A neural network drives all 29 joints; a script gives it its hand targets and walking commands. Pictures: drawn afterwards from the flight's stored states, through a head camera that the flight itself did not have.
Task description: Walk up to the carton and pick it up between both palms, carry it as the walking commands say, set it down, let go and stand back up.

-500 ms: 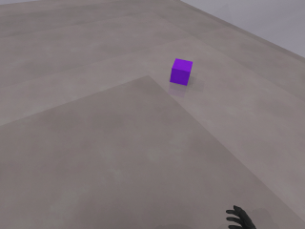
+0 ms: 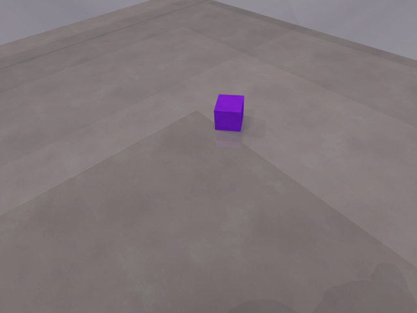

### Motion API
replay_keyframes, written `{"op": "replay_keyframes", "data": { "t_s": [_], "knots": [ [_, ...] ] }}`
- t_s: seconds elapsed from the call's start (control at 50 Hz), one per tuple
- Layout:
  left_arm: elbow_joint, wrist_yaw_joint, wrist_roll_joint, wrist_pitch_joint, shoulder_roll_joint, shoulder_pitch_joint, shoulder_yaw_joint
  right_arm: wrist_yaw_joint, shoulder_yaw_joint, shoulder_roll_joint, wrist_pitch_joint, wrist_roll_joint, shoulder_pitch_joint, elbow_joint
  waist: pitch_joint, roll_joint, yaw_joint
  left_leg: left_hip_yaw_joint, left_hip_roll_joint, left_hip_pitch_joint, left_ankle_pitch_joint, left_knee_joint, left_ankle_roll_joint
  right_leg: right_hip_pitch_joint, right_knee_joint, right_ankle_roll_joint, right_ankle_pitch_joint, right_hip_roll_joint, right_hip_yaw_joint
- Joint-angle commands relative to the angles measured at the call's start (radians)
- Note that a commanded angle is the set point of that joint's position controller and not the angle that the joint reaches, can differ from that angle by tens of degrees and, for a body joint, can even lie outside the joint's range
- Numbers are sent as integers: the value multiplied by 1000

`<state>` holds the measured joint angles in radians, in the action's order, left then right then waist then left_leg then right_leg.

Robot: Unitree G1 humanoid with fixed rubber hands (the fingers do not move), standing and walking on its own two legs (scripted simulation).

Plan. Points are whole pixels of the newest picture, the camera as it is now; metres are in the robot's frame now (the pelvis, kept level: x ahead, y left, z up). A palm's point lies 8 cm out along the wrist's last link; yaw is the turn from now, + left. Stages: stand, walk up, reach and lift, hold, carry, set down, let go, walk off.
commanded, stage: walk up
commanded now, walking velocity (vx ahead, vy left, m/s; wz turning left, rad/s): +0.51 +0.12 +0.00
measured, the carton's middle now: (229, 112) +1.57 -0.11 -0.69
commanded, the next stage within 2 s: none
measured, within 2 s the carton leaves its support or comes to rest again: neither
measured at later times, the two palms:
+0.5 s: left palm (97, 295) +0.22 +0.29 -0.16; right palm (297, 239) +0.32 -0.19 -0.13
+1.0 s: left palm (151, 194) +0.47 +0.19 -0.12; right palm (313, 184) +0.50 -0.28 -0.15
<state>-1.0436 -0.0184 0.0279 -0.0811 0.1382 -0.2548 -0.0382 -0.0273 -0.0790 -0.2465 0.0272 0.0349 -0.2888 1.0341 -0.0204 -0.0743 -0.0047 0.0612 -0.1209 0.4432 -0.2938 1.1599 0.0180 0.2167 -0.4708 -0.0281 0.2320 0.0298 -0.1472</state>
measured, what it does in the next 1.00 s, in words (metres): walks ahead: left foot, then right foot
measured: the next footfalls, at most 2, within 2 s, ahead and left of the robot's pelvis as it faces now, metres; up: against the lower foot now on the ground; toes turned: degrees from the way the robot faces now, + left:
left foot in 0.32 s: +0.32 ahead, +0.16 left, +0.00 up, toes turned +11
right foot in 0.76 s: +0.50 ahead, -0.14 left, +0.00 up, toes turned -11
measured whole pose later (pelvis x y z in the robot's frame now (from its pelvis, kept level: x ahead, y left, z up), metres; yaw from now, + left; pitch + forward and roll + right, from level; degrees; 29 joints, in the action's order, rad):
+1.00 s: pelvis +0.46 -0.04 +0.00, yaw -1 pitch -1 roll +0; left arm -1.06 -0.01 0.03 -0.09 0.14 -0.30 -0.04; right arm -0.03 -0.07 -0.23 0.01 0.04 -0.25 1.03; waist -0.02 -0.07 0.02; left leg 0.08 -0.13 0.50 -0.22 1.11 0.03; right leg 0.19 -0.43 -0.03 0.23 0.04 -0.17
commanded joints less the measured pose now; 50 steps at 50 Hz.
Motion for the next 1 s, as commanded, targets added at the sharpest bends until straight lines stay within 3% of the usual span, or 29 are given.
{"op": "replay_keyframes", "data": {
  "t_s": [0.0, 0.08, 0.16, 0.22, 0.26, 0.28, 0.3, 0.32, 0.34, 0.36, 0.38, 0.4, 0.44, 0.46, 0.5, 0.54, 0.64, 0.68, 0.72, 0.74, 0.76, 0.78, 0.8, 0.82, 0.84, 0.86, 0.9, 0.94, 0.98],
  "knots": [
    [1, 16, -7, -31, 194, -132, -35, -7, -6, -10, -15, 5, 36, -92, -59, 161, 47, -60, -54, 221, 72, -67, 13, -150, 303, -87, -148, 354, 315],
    [-16, 20, -5, -30, 184, -167, -35, -22, 1, 9, -26, -4, 202, -158, -107, 182, 75, -33, -42, 239, 151, -261, 38, -149, 362, -99, -69, 334, 274],
    [-39, 25, -5, -29, 206, -191, -38, -31, 16, 16, -17, -13, 316, -197, -121, 184, 80, -6, -25, 179, 179, -455, 46, -163, 358, -100, -131, 319, 219],
    [-56, 22, -11, -10, 220, -177, -34, -30, 29, 7, -2, -16, 328, -200, -92, 287, 44, 61, 14, -3, 128, -560, 24, -113, 314, -83, -121, 234, 101],
    [-72, 21, -18, -3, 233, -189, -27, -15, 12, -28, 11, -11, 221, -153, -34, 194, -15, 141, 62, -219, 117, -620, 11, -58, 154, -74, -303, 196, 61],
    [-71, 21, -26, -1, 212, -213, -21, -4, -6, -57, 23, -6, 73, -104, 56, 89, -56, 153, 77, -394, 107, -653, -15, -36, -48, -57, -407, 142, 29],
    [-58, 22, -27, -3, 180, -216, -8, 10, -37, -132, 37, 11, -100, -59, 174, -32, -118, -22, -45, -642, 33, -663, -64, 144, -327, -18, -352, 100, 41],
    [-21, 18, -31, -8, 119, -191, -1, 25, -62, -241, 49, 31, -230, -45, 241, -286, -132, -452, -356, -766, 12, -846, -101, 394, -635, 31, 208, -28, 27],
    [-16, 23, -26, -6, 149, -189, -19, 26, -69, -271, 42, 3, -227, -44, 274, -226, -110, -596, -447, -748, 34, -885, -160, 458, -794, 14, 307, 8, 139],
    [-37, 20, -20, 1, 152, -147, -25, 27, -44, -204, 36, -2, -163, -59, 194, -79, -77, -511, -407, -617, 77, -873, -159, 468, -860, 9, 246, 49, 176],
    [-42, 6, -13, 12, 131, -145, -31, 40, -42, -169, 34, -4, -120, -65, 116, 9, -36, -437, -396, -489, 165, -874, -136, 471, -896, 16, 172, 73, 194],
    [-46, -3, -8, 24, 110, -138, -29, 45, -34, -119, 38, -7, -39, -60, 69, 9, -8, -326, -340, -392, 212, -876, -130, 429, -874, 31, 103, 104, 208],
    [-39, -16, 6, 50, 95, -145, -29, 44, -17, -62, 44, -17, 41, -69, 20, -111, 14, -199, -268, -261, 178, -909, -124, 370, -801, 57, 41, 118, 189],
    [-28, -22, 12, 62, 90, -124, -29, 38, -15, -61, 45, -17, 45, -67, -4, -148, 21, -176, -260, -212, 111, -938, -122, 360, -766, 64, 22, 118, 172],
    [14, -32, 14, 76, 93, -43, -31, 32, -14, -66, 48, -15, 18, -51, -60, -112, 24, -158, -257, -163, 11, -995, -118, 361, -652, 79, -32, 123, 144],
    [47, -46, 10, 83, 93, 31, -22, 30, -23, -85, 49, -12, -3, -42, -108, -120, 24, -112, -240, -137, -59, -1036, -95, 336, -467, 87, -83, 131, 120],
    [94, -67, -10, 72, 120, 151, -17, 31, -45, -130, 46, -11, -54, -33, -107, -102, 11, -41, -219, -148, -68, -1056, -94, 165, -161, 89, -99, 92, 48],
    [90, -54, -7, 49, 121, 144, -11, 18, -33, -121, 40, -12, -60, -19, -65, -165, 6, 23, -154, -171, -129, -996, -91, 64, -116, 80, -76, 66, -8],
    [44, -37, -4, 30, 154, 34, -31, 8, -17, -105, 35, -5, -68, -20, -2, 23, 50, 58, -117, -105, -120, -787, -82, -136, -51, 42, -64, 63, -40],
    [-2, -22, 3, 15, 212, -116, -59, 5, 2, -65, 35, 5, -89, -30, 84, 232, 101, 101, -48, -9, -110, -487, -62, -313, 3, 9, 32, 122, 55],
    [-27, -4, 21, 2, 326, -299, -93, 6, 27, -19, 43, 4, -41, -82, 162, 504, 157, 92, 47, 166, -284, -118, -24, -392, 172, -30, 265, 360, 432],
    [-17, 4, 5, 13, 364, -263, -92, 9, 35, -5, 41, -11, -93, -78, 205, 497, 129, 18, 69, 271, -286, 46, -23, -412, 338, -97, 457, 491, 699],
    [1, 7, 3, 14, 331, -190, -76, 13, 24, -29, 45, -4, -75, -52, 158, 364, 99, -34, 12, 273, -219, 122, -23, -331, 333, -114, 478, 472, 641],
    [29, 6, 7, 4, 288, -126, -63, 16, 18, -30, 43, 0, -60, -33, 69, 229, 75, -52, -16, 297, -111, 130, -17, -245, 328, -101, 361, 464, 586],
    [38, 7, 9, -1, 253, -89, -55, 17, 9, -30, 34, 0, -73, -14, 13, 128, 46, -61, -40, 263, -37, 112, -5, -175, 308, -88, 156, 445, 519],
    [40, 11, 5, -8, 212, -62, -47, 11, 6, -23, 23, -1, -80, 0, -12, 117, 30, -58, -53, 223, 17, 77, -1, -139, 289, -77, -1, 400, 420],
    [29, 11, 0, -17, 188, -56, -42, 5, 4, -8, -1, 3, -90, -13, -20, 214, 18, -58, -58, 169, 56, 19, 1, -92, 293, -54, -41, 347, 308],
    [10, 12, 1, -24, 182, -92, -39, -1, 1, -3, -22, 7, -29, -42, -46, 222, 29, -44, -58, 178, 97, -46, 10, -74, 322, -55, 11, 337, 282],
    [-6, 15, 1, -26, 181, -130, -37, -8, -1, 0, -31, 5, 56, -77, -87, 182, 48, -41, -60, 221, 131, -122, 24, -79, 355, -72, 42, 354, 294]
  ]
}}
